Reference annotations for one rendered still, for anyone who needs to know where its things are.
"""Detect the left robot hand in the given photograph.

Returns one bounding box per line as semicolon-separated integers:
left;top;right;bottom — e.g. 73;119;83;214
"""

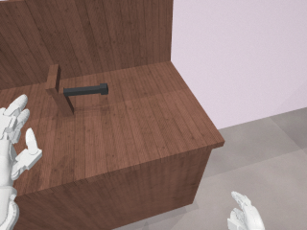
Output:
0;94;42;187

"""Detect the left robot forearm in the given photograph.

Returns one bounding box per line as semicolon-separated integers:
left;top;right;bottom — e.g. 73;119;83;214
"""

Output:
0;186;19;230

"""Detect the right robot hand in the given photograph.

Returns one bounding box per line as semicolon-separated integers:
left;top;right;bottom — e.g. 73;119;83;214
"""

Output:
227;191;265;230

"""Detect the counter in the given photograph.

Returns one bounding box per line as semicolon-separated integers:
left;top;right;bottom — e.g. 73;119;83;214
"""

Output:
0;0;225;230

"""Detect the tap lever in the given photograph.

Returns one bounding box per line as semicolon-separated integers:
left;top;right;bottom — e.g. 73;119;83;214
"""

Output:
63;82;108;97

